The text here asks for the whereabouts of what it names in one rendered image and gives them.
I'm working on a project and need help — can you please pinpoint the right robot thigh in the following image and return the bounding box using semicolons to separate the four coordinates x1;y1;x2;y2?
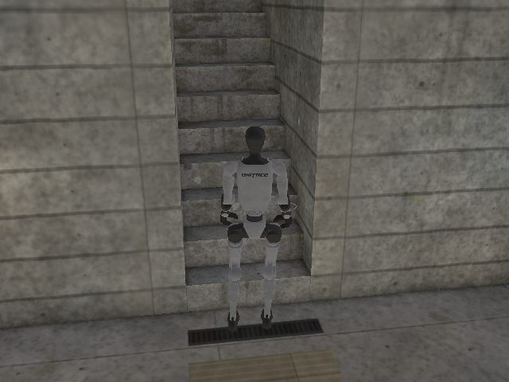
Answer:
262;223;282;280

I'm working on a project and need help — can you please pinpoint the robot right forearm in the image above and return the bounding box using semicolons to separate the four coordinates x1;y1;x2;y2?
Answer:
279;194;291;219

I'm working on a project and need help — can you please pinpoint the left robot hand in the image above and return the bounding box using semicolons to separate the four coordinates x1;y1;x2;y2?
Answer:
220;212;238;226

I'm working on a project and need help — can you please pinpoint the right robot hand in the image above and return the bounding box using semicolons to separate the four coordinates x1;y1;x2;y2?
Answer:
274;215;292;228

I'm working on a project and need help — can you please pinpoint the right robot upper arm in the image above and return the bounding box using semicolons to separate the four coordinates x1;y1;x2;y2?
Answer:
272;161;288;205

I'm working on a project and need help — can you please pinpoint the robot left forearm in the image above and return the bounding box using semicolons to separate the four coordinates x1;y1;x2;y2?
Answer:
220;194;231;217

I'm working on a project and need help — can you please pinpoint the left robot upper arm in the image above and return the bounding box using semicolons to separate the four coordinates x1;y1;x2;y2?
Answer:
223;161;239;205

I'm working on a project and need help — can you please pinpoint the right robot foot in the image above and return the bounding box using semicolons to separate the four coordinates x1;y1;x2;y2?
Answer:
261;309;273;329

